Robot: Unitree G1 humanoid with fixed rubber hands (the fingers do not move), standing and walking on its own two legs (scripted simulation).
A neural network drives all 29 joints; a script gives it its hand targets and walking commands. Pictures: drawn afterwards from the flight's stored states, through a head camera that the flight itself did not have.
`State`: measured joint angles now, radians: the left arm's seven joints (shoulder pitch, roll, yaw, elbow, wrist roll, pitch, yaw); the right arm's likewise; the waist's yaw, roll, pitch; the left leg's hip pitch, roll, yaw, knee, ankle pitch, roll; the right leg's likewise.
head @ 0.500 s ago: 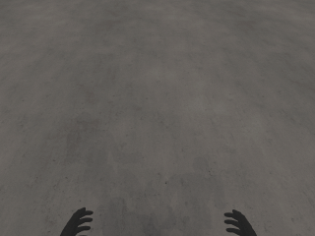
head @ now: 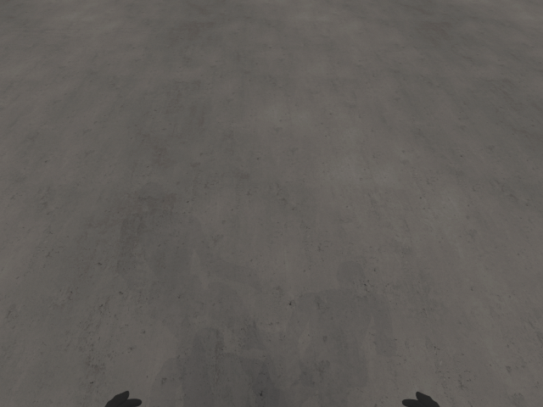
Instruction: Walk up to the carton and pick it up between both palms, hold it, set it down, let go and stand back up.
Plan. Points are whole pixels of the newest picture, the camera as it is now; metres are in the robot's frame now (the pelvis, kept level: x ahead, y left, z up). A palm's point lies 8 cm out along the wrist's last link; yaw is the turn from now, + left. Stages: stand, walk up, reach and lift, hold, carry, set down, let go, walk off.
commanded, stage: stand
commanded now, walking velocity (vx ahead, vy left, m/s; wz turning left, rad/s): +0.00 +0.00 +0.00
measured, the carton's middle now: out of the picture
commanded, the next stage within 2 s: none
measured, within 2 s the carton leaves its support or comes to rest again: neither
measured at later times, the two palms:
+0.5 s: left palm out of the picture +0.09 +0.25 -0.09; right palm out of the picture +0.10 -0.25 -0.10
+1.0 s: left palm out of the picture +0.08 +0.25 -0.10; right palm out of the picture +0.09 -0.25 -0.10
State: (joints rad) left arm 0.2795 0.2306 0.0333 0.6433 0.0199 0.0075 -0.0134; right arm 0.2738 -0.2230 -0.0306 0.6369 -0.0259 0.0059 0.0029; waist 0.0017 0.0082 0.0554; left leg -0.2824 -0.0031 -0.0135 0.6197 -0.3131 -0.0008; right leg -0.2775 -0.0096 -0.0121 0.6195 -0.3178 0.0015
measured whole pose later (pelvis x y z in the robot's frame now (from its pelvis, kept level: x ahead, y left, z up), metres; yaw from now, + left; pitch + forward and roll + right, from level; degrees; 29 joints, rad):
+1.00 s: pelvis -0.01 +0.00 +0.00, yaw +0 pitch -2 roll +0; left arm 0.32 0.25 0.01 0.66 0.01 0.00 -0.01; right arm 0.31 -0.24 -0.01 0.68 -0.01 0.00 0.01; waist 0.00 0.00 0.04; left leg -0.27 0.00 -0.02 0.58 -0.28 -0.01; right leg -0.26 -0.01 -0.02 0.58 -0.29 0.00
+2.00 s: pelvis +0.00 +0.00 +0.01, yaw +1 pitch -1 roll +0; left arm 0.34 0.26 -0.01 0.72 0.01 0.00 0.00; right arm 0.32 -0.26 0.00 0.73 -0.01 0.00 0.00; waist 0.00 0.00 0.03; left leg -0.25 0.00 -0.02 0.54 -0.27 0.00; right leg -0.24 -0.01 -0.02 0.54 -0.27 0.00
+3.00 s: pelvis +0.01 +0.00 +0.01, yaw +0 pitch -1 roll +0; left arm 0.34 0.26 0.00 0.78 0.01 0.01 0.01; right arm 0.33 -0.26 0.00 0.78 -0.01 0.00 -0.01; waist 0.01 0.01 0.03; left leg -0.23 0.00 -0.02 0.51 -0.26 -0.01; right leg -0.22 -0.01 -0.02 0.51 -0.27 0.00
